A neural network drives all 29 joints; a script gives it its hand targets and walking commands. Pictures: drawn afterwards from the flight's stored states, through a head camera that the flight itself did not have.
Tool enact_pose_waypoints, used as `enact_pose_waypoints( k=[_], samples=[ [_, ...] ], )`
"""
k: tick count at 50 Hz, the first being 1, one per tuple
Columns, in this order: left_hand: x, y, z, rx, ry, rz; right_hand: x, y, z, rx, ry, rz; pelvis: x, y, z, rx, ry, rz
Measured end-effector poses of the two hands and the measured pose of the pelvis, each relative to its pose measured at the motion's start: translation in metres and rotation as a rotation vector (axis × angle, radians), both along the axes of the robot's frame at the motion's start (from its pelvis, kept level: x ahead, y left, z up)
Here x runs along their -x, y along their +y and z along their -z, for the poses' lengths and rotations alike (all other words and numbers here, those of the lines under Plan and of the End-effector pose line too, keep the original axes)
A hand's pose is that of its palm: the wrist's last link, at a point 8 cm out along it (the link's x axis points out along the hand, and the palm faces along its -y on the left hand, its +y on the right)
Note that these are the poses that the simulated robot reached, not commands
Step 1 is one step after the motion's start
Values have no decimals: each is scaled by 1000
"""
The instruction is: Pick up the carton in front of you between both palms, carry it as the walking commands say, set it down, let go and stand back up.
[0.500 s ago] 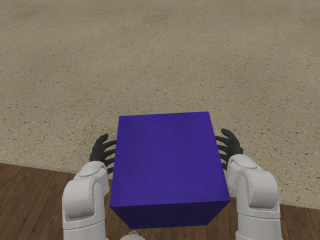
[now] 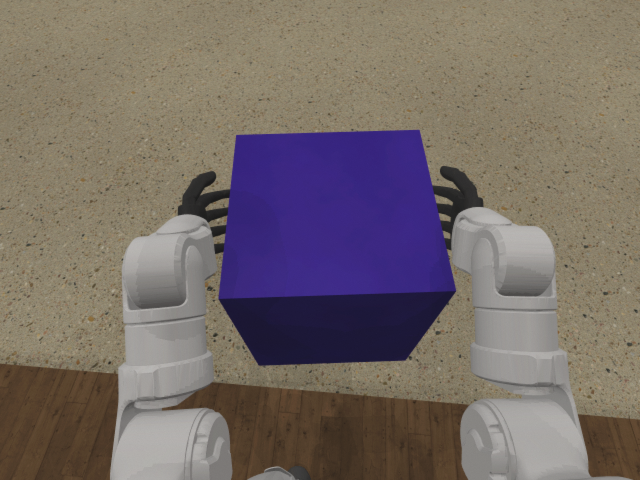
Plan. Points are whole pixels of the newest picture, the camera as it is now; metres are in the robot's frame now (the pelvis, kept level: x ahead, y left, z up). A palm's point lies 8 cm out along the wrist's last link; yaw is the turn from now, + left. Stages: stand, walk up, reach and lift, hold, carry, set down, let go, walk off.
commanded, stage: carry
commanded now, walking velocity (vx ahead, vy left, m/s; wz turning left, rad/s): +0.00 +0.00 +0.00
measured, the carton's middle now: (330, 260) +0.38 +0.00 +0.02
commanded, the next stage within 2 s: none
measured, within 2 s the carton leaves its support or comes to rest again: neither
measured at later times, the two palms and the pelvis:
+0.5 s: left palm (220, 210) +0.40 +0.12 +0.11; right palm (490, 201) +0.40 -0.18 +0.11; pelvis +0.03 -0.03 +0.00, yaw +0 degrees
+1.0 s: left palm (210, 247) +0.34 +0.12 +0.12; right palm (505, 237) +0.34 -0.18 +0.12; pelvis +0.00 -0.02 +0.00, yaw -1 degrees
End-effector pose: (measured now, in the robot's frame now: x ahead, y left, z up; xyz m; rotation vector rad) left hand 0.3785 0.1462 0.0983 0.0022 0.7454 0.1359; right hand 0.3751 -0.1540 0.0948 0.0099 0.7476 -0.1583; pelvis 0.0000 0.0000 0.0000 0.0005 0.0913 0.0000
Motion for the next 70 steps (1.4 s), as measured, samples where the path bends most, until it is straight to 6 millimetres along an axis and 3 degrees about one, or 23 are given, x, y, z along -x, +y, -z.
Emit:
enact_pose_waypoints(
  k=[11,26,41,54,70],
  samples=[
    [-17,-10,-8,19,-23,-37,-25,-10,-11,-8,-22,-13,-28,-18,-5,-14,18,-1],
    [-19,-29,-15,2,-22,-5,-21,-30,-16,2,-21,-5,-34,-29,-4,-19,0,5],
    [11,-30,-14,-9,-2,17,11,-30,-17,21,-2,-11,-12,-27,2,-13,-41,14],
    [41,-23,-28,-20,4,25,41,-23,-31,31,4,-23,11,-23,-1,-5,-73,15],
    [58,-24,-32,-32,24,42,59,-24,-34,40,25,-26,26,-21,-3,-1,-83,17]
  ],
)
